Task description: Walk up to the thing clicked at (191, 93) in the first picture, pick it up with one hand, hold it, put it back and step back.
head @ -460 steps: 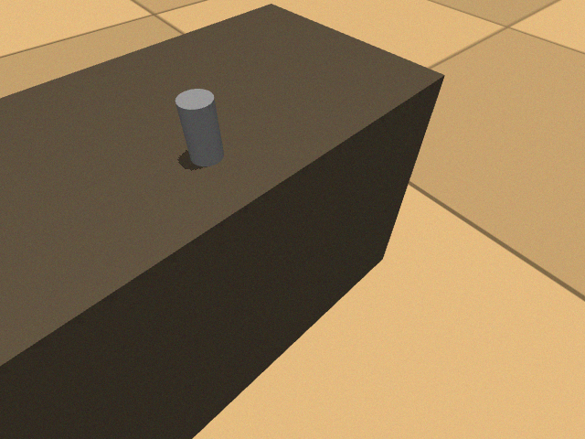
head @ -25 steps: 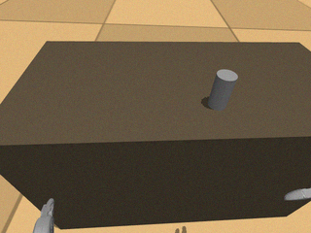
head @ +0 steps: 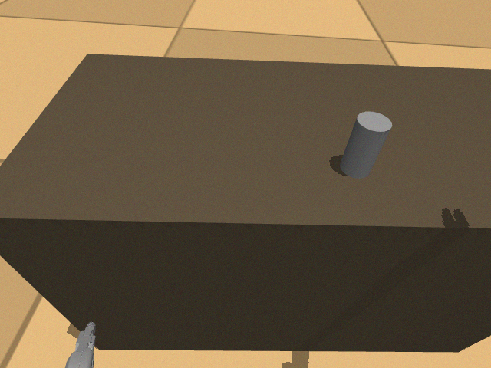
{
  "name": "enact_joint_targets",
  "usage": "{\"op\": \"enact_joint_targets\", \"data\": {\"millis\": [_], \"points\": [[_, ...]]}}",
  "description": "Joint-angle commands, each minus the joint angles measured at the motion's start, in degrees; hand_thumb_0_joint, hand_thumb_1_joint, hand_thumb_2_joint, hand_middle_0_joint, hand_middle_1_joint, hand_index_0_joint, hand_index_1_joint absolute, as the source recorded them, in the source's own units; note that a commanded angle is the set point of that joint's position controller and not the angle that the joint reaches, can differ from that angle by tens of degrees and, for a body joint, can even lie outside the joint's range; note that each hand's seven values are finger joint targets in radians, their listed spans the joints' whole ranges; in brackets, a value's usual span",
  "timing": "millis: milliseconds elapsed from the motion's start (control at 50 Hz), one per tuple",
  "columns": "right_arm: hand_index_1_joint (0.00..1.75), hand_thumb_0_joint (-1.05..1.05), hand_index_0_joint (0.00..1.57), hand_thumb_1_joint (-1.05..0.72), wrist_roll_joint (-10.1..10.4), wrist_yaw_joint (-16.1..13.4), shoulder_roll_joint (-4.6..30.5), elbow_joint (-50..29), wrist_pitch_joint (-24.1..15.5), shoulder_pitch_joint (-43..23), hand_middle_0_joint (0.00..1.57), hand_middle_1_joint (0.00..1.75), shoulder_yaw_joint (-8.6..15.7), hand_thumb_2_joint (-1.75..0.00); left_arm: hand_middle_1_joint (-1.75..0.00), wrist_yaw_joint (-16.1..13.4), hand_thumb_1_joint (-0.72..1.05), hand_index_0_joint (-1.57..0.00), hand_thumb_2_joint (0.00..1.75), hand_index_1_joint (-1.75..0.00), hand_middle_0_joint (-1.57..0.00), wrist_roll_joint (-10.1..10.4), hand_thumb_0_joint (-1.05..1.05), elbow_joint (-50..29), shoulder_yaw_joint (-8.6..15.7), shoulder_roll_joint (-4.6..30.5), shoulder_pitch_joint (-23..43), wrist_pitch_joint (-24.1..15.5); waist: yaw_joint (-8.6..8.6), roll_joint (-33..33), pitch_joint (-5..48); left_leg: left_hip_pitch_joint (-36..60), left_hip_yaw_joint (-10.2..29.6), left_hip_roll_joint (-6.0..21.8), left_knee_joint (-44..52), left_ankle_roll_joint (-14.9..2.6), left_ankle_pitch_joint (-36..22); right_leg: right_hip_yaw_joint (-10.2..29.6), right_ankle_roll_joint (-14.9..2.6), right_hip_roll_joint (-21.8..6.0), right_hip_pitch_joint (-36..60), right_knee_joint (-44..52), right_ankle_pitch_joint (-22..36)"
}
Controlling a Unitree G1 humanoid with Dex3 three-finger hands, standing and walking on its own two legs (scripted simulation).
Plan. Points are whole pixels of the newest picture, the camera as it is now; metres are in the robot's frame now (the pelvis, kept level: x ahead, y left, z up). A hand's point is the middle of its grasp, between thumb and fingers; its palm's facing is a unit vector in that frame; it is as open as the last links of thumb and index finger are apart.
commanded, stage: go down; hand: right
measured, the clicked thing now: (363, 146) +0.51 -0.24 +0.09
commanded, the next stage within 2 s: none
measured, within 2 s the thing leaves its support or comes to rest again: neither
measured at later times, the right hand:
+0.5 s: hand out of the picture +0.33 -0.38 +0.20, palm faces +0.23 +0.97 -0.02, open 17.7 cm
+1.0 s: hand out of the picture +0.37 -0.40 +0.20, palm faces +0.24 +0.97 +0.01, open 17.7 cm
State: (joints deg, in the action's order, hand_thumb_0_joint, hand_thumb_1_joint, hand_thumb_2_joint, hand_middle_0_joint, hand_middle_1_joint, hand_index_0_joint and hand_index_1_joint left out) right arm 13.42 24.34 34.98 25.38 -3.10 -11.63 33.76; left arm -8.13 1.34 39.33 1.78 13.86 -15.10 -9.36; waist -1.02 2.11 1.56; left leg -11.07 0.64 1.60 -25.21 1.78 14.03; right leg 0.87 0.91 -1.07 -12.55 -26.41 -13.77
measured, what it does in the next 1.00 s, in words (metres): stands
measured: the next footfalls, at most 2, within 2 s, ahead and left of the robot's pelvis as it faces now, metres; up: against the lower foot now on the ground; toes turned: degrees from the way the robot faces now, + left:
none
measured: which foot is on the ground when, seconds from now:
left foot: down 0.00-1.00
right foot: down 0.00-1.00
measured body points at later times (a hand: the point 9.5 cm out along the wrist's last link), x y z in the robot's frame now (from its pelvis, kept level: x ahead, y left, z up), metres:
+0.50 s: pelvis +0.00 +0.00 +0.00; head +0.01 +0.00 +0.45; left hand +0.15 +0.25 -0.09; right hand +0.32 -0.43 +0.20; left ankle -0.01 +0.14 -0.74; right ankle +0.00 -0.13 -0.74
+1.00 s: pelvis +0.01 +0.00 -0.01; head +0.04 -0.02 +0.44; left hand +0.17 +0.25 -0.08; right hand +0.35 -0.45 +0.20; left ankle -0.01 +0.14 -0.74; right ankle +0.00 -0.13 -0.74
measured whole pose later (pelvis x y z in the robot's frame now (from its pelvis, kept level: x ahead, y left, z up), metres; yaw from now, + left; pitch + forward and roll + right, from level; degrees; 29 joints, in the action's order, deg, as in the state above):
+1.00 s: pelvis +0.01 +0.00 -0.01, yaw +0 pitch +7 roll +2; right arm 11.0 34.0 52.8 59.0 2.4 -39.3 36.0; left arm -11.8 0.1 36.7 -3.6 14.8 -13.3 -13.0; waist 2.5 -0.1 4.7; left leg -20.2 -0.3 0.4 -28.8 1.9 15.7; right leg 2.0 0.7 -2.1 -23.8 -34.1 -17.5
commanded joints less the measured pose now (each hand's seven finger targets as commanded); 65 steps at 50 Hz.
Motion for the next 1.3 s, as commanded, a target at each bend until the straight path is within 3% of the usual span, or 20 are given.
{"op": "enact_joint_targets", "data": {"millis": [0,80,100,180,200,260,300,460,540,640,660,680,760,840,880,980,1040,1140,1220,1280], "points": [[0.05,0.00,0.04,0.57,1.7,-0.7,22.8,-17.5,-5.8,-22.7,0.03,0.05,7.8,-0.06,-0.05,-1.6,-0.56,-0.05,0.06,-0.05,-0.05,-0.6,0.00,-15.7,4.0,11.0,12.1,-5.0,-1.83,1.9,17.5,3.5,-2.8,-1.9,1.1,-1.83,-14.8,-0.4,-1.32,1.0,7.8,1.7,16.8],[0.05,0.00,0.05,0.53,1.0,-1.3,23.7,-8.9,-4.9,-19.3,0.04,0.05,8.0,-0.05,-0.05,-2.3,-0.56,-0.05,0.06,-0.06,-0.05,-0.6,0.00,-8.1,3.1,9.1,1.9,-4.0,-1.34,5.2,12.6,1.7,-2.9,-2.2,1.0,-1.85,-14.3,-0.4,-1.06,1.1,6.8,1.5,17.8],[0.05,0.00,0.05,0.54,1.1,-0.9,23.5,-9.4,-4.4,-21.9,0.04,0.05,7.7,-0.05,-0.05,-2.4,-0.56,-0.05,0.06,-0.06,-0.05,-0.6,0.00,-12.9,1.2,7.8,5.9,-4.2,-0.69,4.5,13.1,2.1,-2.7,-1.8,1.6,-1.72,-14.7,-0.8,-1.33,1.4,6.0,1.4,16.7],[0.05,0.00,0.05,0.55,1.8,2.0,25.5,-4.1,-1.0,-27.3,0.04,0.05,6.6,-0.05,-0.05,-2.8,-0.57,-0.04,0.06,-0.06,-0.05,-0.4,0.00,-8.4,0.6,7.1,4.0,-4.1,1.10,6.7,8.3,-1.1,-2.2,-1.5,2.9,-1.78,-9.5,-1.4,-1.64,2.0,2.3,2.8,8.1],[0.05,0.00,0.04,0.57,1.8,3.0,25.2,-3.8,-0.4,-29.2,0.03,0.05,5.7,-0.05,-0.05,-3.1,-0.57,-0.04,0.06,-0.05,-0.05,-0.4,0.00,-9.6,1.6,8.5,3.1,-4.7,2.29,6.6,9.0,-1.9,-2.4,-1.7,2.7,-1.90,-9.5,-1.1,-1.65,1.6,3.5,3.0,8.1],[0.05,0.00,0.04,0.59,1.1,5.3,26.6,-0.1,1.5,-33.7,0.03,0.05,3.6,-0.05,-0.05,-3.1,-0.57,-0.04,0.06,-0.06,-0.05,-0.5,0.00,-9.2,-1.2,6.7,2.4,-5.5,3.09,8.0,9.6,-3.2,-2.7,-2.0,2.4,-2.16,-10.0,-0.8,-1.50,1.4,3.4,2.6,9.0],[0.05,0.00,0.04,0.59,1.8,6.4,27.2,2.7,2.3,-35.2,0.03,0.05,3.8,-0.05,-0.05,-3.0,-0.57,-0.05,0.06,-0.06,-0.05,-0.5,0.00,-8.2,-2.1,6.1,3.2,-6.1,2.96,6.9,9.9,-3.4,-2.6,-1.8,2.2,-1.90,-10.4,-0.6,-1.78,1.5,2.7,1.8,9.1],[0.06,0.00,0.04,0.60,1.4,7.5,35.6,10.5,3.1,-43.2,0.03,0.06,6.7,-0.06,-0.05,-4.4,-0.56,-0.05,0.05,-0.06,-0.05,-0.9,0.00,-11.6,1.9,13.0,9.3,-7.9,1.74,4.2,16.8,-3.3,-2.9,-2.1,0.8,-2.08,-8.5,0.2,-1.54,1.1,1.6,0.1,7.7],[0.06,0.00,0.04,0.60,1.5,8.6,37.0,16.4,3.1,-43.6,0.03,0.06,7.1,-0.05,-0.05,-4.7,-0.56,-0.05,0.05,-0.05,-0.05,-0.7,0.00,-12.6,-1.7,10.1,6.2,-7.6,1.46,2.1,19.1,-2.3,-2.7,-2.1,-0.1,-1.78,-10.9,-0.1,-1.83,1.1,1.0,-1.3,10.5],[0.06,0.00,0.04,0.61,0.0,9.6,38.9,17.9,3.5,-44.7,0.03,0.06,5.4,-0.05,-0.05,-4.7,-0.56,-0.05,0.06,-0.06,-0.05,-1.1,0.00,-6.8,-2.0,9.3,0.6,-6.4,1.39,9.2,17.6,-4.3,-2.6,-2.2,-0.7,-2.40,-12.0,-0.3,-1.15,0.8,0.3,-1.6,13.3],[0.06,0.00,0.04,0.61,-0.3,9.6,37.8,24.3,4.1,-41.4,0.03,0.06,5.2,-0.05,-0.05,-4.6,-0.57,-0.05,0.06,-0.06,-0.05,-1.2,0.00,-8.7,-3.3,8.4,3.4,-6.5,2.14,6.3,14.7,-5.2,-2.5,-2.3,-0.4,-2.26,-12.1,-0.4,-1.44,1.0,-1.9,-2.1,13.1],[0.05,0.00,0.04,0.61,-0.3,9.6,39.6,17.5,3.3,-44.8,0.03,0.05,5.9,-0.05,-0.05,-4.5,-0.57,-0.05,0.06,-0.06,-0.05,-1.2,0.00,-8.6,-3.2,8.5,3.7,-6.7,0.89,8.6,17.5,-3.9,-2.3,-2.0,-0.8,-2.28,-12.8,-0.5,-1.40,1.1,-1.0,-2.1,13.6],[0.06,0.00,0.04,0.61,-0.5,9.4,40.6,19.1,2.3,-47.1,0.02,0.06,6.1,-0.06,-0.05,-4.7,-0.57,-0.05,0.07,-0.06,-0.05,-1.3,0.00,-11.7,-2.6,9.7,6.7,-6.9,2.91,7.2,18.6,-4.6,-2.1,-2.2,-1.0,-2.23,-13.3,-0.4,-1.63,1.0,-0.5,-3.1,13.3],[0.06,0.00,0.04,0.59,-0.9,9.0,42.9,14.7,1.0,-51.3,0.03,0.06,6.5,-0.06,-0.05,-5.3,-0.58,-0.05,0.07,-0.06,-0.05,-1.3,0.00,-11.8,-1.1,11.1,4.8,-6.8,2.96,11.3,24.7,-5.5,-2.1,-2.5,-2.4,-2.36,-17.5,-0.1,-1.28,0.6,6.1,-5.2,22.0],[0.05,0.00,0.04,0.56,-0.4,9.1,39.2,21.3,1.9,-46.9,0.04,0.05,5.0,-0.05,-0.06,-5.1,-0.57,-0.05,0.07,-0.06,-0.05,-1.2,0.00,-9.6,-1.9,10.0,2.8,-6.3,4.10,8.2,19.2,-7.2,-2.6,-2.7,-1.9,-2.23,-16.4,0.0,-1.62,0.6,3.4,-5.2,20.8],[0.05,0.00,0.04,0.58,-0.9,9.9,38.8,24.3,2.9,-46.2,0.03,0.05,3.9,-0.06,-0.05,-4.8,-0.57,-0.05,0.06,-0.06,-0.05,-1.4,0.00,-10.1,-0.8,11.1,1.7,-6.2,4.59,7.3,17.1,-8.2,-2.9,-2.9,-2.0,-2.41,-14.4,0.1,-1.42,0.3,0.3,-4.6,17.6],[0.06,0.00,0.04,0.61,-1.0,10.4,41.6,23.1,2.4,-48.7,0.03,0.06,5.3,-0.05,-0.05,-4.3,-0.56,-0.05,0.06,-0.06,-0.05,-1.2,0.00,-12.9,-2.9,9.5,2.6,-6.4,4.02,6.8,20.1,-6.8,-2.7,-2.7,-2.4,-2.23,-16.6,0.1,-1.48,0.4,0.9,-6.0,20.3],[0.05,0.00,0.04,0.61,-1.5,9.9,44.1,22.1,1.5,-51.7,0.04,0.05,6.2,-0.05,-0.05,-4.4,-0.56,-0.05,0.06,-0.06,-0.05,-1.2,0.00,-12.4,-0.7,11.2,1.0,-5.9,3.69,10.0,22.0,-8.0,-2.5,-2.8,-3.3,-2.55,-16.6,0.3,-0.91,0.1,3.3,-6.8,23.8],[0.06,0.00,0.04,0.61,-2.1,9.5,42.3,26.7,1.9,-50.7,0.03,0.06,4.7,-0.05,-0.05,-3.8,-0.56,-0.05,0.06,-0.05,-0.05,-1.5,0.00,-11.1,-1.9,10.0,3.8,-6.0,3.71,9.6,16.5,-8.5,-2.4,-2.7,-2.6,-2.89,-11.6,0.1,-1.18,0.3,-3.6,-5.7,14.7],[0.06,0.00,0.04,0.61,-3.3,9.4,44.3,25.8,1.1,-54.6,0.03,0.06,4.9,-0.05,-0.05,-4.0,-0.55,-0.05,0.05,-0.05,-0.05,-1.6,0.00,-15.0,-3.2,9.8,6.6,-6.3,3.98,9.8,20.6,-7.4,-2.1,-2.6,-2.7,-2.92,-10.4,0.0,-1.29,0.4,-2.9,-5.4,11.5]]}}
